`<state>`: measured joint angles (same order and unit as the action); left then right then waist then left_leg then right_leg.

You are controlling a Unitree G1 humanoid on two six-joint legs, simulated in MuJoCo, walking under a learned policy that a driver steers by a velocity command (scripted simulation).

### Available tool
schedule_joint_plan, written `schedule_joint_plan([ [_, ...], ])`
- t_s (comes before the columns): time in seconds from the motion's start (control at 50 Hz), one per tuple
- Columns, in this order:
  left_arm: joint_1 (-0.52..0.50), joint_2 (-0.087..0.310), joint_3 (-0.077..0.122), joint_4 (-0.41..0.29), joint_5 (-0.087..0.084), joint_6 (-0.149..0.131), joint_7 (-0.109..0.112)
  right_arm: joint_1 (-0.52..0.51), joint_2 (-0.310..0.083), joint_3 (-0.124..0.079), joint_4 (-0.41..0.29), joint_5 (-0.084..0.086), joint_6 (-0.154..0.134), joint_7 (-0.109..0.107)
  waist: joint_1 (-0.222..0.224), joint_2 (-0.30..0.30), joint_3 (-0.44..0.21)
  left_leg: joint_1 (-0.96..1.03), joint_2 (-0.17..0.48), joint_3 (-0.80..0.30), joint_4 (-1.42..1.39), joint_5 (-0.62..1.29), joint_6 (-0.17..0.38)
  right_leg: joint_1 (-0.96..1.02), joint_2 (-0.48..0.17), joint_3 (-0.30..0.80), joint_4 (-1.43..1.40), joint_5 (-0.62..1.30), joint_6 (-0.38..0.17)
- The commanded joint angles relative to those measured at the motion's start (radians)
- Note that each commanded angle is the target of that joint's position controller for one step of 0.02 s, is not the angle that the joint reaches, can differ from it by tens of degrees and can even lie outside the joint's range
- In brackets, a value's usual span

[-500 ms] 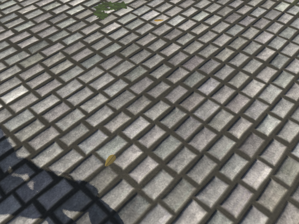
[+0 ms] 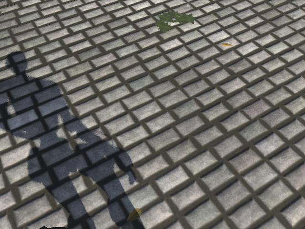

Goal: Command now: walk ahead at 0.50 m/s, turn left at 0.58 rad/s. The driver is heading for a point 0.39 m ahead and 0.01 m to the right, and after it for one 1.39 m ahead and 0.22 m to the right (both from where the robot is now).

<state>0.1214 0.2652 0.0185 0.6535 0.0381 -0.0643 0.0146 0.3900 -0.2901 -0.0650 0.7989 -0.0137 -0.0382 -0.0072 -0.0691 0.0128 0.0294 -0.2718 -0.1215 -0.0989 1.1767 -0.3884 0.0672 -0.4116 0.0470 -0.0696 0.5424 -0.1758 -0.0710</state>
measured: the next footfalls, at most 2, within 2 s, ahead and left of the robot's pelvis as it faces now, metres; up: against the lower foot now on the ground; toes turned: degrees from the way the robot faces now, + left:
left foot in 0.42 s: +0.36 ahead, +0.14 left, +0.00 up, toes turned +11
right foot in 0.96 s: +0.65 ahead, -0.05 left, +0.00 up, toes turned -12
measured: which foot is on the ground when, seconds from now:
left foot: up 0.00-0.40, down 0.42-0.96, up 0.98-1.00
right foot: down 0.00-0.42, up 0.44-0.94, down 0.96-1.00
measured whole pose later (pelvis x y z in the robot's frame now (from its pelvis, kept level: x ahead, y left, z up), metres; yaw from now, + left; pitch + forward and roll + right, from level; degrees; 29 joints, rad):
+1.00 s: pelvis +0.53 +0.02 -0.01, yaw -9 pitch +1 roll +0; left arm 0.10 0.24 0.05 0.73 0.04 -0.02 -0.04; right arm 0.38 -0.24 -0.04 0.89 -0.02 -0.05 -0.02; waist -0.03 0.00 0.05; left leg -0.08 0.07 0.21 0.91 -0.48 -0.01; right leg -0.48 0.06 -0.11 0.65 -0.19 -0.15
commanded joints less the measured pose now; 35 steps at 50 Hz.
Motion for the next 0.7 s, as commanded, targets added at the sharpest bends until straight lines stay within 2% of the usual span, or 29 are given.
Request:
schedule_joint_plan([
  [0.02, 0.140, 0.069, 0.028, -0.011, -0.007, -0.024, 0.004, -0.015, -0.088, -0.017, -0.093, -0.017, 0.013, 0.029, 0.058, -0.050, -0.061, -0.282, 0.120, -0.009, 0.078, 0.075, -0.021, 0.284, -0.312, 0.358, -0.305, 0.082, -0.113],
  [0.08, 0.189, 0.073, 0.033, 0.026, -0.023, -0.052, -0.007, -0.037, -0.052, -0.009, -0.111, -0.026, 0.037, 0.046, 0.045, -0.096, -0.043, -0.316, 0.142, 0.012, 0.031, 0.092, -0.024, 0.263, -0.294, 0.230, -0.349, 0.193, -0.099],
  [0.12, 0.205, 0.082, 0.037, 0.043, -0.024, -0.057, -0.010, -0.100, -0.043, -0.004, -0.138, -0.032, 0.042, 0.054, 0.051, -0.107, -0.019, -0.383, 0.158, 0.024, 0.002, 0.147, -0.030, 0.267, -0.291, 0.159, -0.374, 0.240, -0.096],
  [0.18, 0.252, 0.086, 0.037, 0.080, -0.015, -0.055, -0.018, -0.207, -0.022, 0.008, -0.173, -0.026, 0.035, 0.059, 0.071, -0.099, 0.012, -0.423, 0.154, 0.030, -0.138, 0.250, -0.039, 0.264, -0.256, 0.073, -0.392, 0.293, -0.089],
  [0.22, 0.263, 0.088, 0.037, 0.097, -0.018, -0.054, -0.024, -0.269, -0.005, 0.020, -0.185, -0.023, 0.027, 0.064, 0.085, -0.099, 0.020, -0.386, 0.146, 0.062, -0.294, 0.325, -0.037, 0.268, -0.230, 0.018, -0.394, 0.321, -0.076],
  [0.26, 0.300, 0.099, 0.039, 0.121, -0.025, -0.049, -0.023, -0.349, 0.007, 0.031, -0.204, -0.024, 0.019, 0.069, 0.111, -0.093, 0.033, -0.344, 0.142, 0.117, -0.428, 0.364, -0.027, 0.289, -0.238, -0.007, -0.402, 0.349, -0.070],
  [0.32, 0.368, 0.117, 0.042, 0.168, -0.024, -0.035, -0.017, -0.420, 0.005, 0.038, -0.227, -0.025, 0.009, 0.070, 0.132, -0.091, 0.046, -0.317, 0.138, 0.164, -0.541, 0.325, 0.004, 0.393, -0.275, -0.005, -0.377, 0.424, -0.074],
  [0.36, 0.387, 0.130, 0.042, 0.195, -0.024, -0.021, -0.012, -0.411, -0.007, 0.035, -0.227, -0.031, 0.002, 0.061, 0.115, -0.099, 0.030, -0.263, 0.114, 0.188, -0.591, 0.236, 0.035, 0.460, -0.292, 0.002, -0.299, 0.617, -0.074],
  [0.38, 0.386, 0.141, 0.042, 0.206, -0.024, -0.015, -0.010, -0.365, -0.014, 0.032, -0.214, -0.034, -0.003, 0.054, 0.087, -0.111, 0.000, -0.187, 0.087, 0.197, -0.616, 0.190, 0.052, 0.476, -0.291, 0.002, -0.221, 0.771, -0.072],
  [0.4, 0.382, 0.149, 0.042, 0.214, -0.028, -0.009, -0.008, -0.247, -0.031, 0.023, -0.176, -0.041, -0.014, 0.044, 0.030, -0.102, -0.062, -0.038, 0.061, 0.197, -0.675, 0.202, 0.074, 0.462, -0.274, -0.008, -0.083, 0.841, -0.060],
  [0.42, 0.370, 0.139, 0.037, 0.208, -0.037, -0.009, -0.008, -0.077, -0.069, 0.006, -0.121, -0.058, -0.026, 0.031, -0.045, -0.077, -0.164, 0.219, 0.101, 0.149, -0.701, 0.248, 0.103, 0.337, -0.242, -0.024, 0.110, 0.717, -0.042],
  [0.44, 0.353, 0.082, 0.021, 0.150, -0.038, -0.014, -0.012, 0.101, -0.167, -0.018, -0.096, -0.076, -0.030, 0.012, -0.102, 0.069, -0.320, 0.493, 0.392, -0.151, -0.697, 0.225, 0.151, 0.112, -0.176, -0.054, 0.433, 0.238, -0.025],
  [0.46, 0.455, 0.018, 0.013, 0.135, -0.053, -0.005, -0.015, 0.077, -0.225, -0.032, -0.104, -0.054, -0.021, 0.002, -0.033, 0.213, -0.408, 0.640, 0.617, -0.556, -0.807, 0.287, 0.265, -0.185, -0.009, 0.017, 0.730, -0.407, -0.002],
  [0.48, 0.347, 0.114, 0.042, 0.145, -0.027, 0.009, -0.007, 0.038, -0.165, -0.027, -0.105, -0.018, -0.013, -0.002, -0.054, 0.036, -0.290, 0.524, 0.545, -0.449, -0.829, 0.253, 0.234, -0.259, -0.059, 0.124, 0.766, -0.317, -0.009],
  [0.5, 0.297, 0.084, 0.038, 0.125, -0.032, 0.005, -0.013, -0.039, -0.104, -0.006, -0.094, -0.012, -0.018, -0.001, -0.002, 0.054, -0.137, 0.378, 0.493, -0.287, -0.873, 0.291, 0.193, -0.266, -0.091, 0.125, 0.718, -0.232, -0.009],
  [0.52, 0.294, 0.062, 0.035, 0.137, -0.032, 0.008, -0.016, -0.080, -0.055, 0.006, -0.085, -0.009, -0.028, 0.006, 0.033, 0.037, -0.067, 0.265, 0.441, -0.182, -0.925, 0.335, 0.151, -0.223, -0.119, 0.115, 0.652, -0.182, -0.001],
  [0.54, 0.308, 0.058, 0.038, 0.154, -0.021, 0.022, -0.020, -0.104, -0.030, 0.012, -0.082, -0.006, -0.036, 0.005, 0.060, 0.054, -0.032, 0.188, 0.402, -0.102, -0.958, 0.360, 0.116, -0.176, -0.132, 0.111, 0.615, -0.157, 0.012],
  [0.56, 0.339, 0.046, 0.038, 0.170, -0.010, 0.037, -0.028, -0.117, -0.014, 0.017, -0.073, -0.004, -0.043, 0.003, 0.086, 0.075, -0.022, 0.134, 0.378, -0.043, -0.988, 0.371, 0.099, -0.131, -0.136, 0.108, 0.604, -0.137, 0.024],
  [0.6, 0.322, 0.030, 0.044, 0.166, -0.008, 0.053, -0.042, -0.096, -0.024, 0.012, -0.054, -0.003, -0.063, 0.003, 0.101, 0.065, -0.014, 0.120, 0.369, 0.019, -1.022, 0.438, 0.101, -0.144, -0.132, 0.103, 0.605, -0.089, 0.032],
  [0.64, 0.254, 0.018, 0.045, 0.146, -0.009, 0.058, -0.051, -0.077, -0.039, 0.003, -0.036, -0.001, -0.072, 0.001, 0.099, 0.060, 0.011, 0.133, 0.364, 0.083, -1.046, 0.458, 0.098, -0.216, -0.145, 0.099, 0.583, -0.018, 0.040],
  [0.7, 0.145, 0.011, 0.044, 0.112, -0.008, 0.059, -0.059, -0.043, -0.037, 0.002, -0.009, -0.005, -0.070, -0.001, 0.081, 0.059, 0.044, 0.160, 0.347, 0.169, -1.051, 0.495, 0.092, -0.292, -0.152, 0.088, 0.480, 0.087, 0.049],
])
